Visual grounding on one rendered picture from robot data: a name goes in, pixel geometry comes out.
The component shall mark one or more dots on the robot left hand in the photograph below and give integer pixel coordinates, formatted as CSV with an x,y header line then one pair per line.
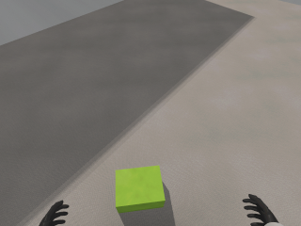
x,y
48,220

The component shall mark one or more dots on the carton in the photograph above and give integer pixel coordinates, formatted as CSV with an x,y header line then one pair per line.
x,y
139,189

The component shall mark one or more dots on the robot right hand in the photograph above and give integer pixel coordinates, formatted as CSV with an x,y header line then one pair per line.
x,y
265,215

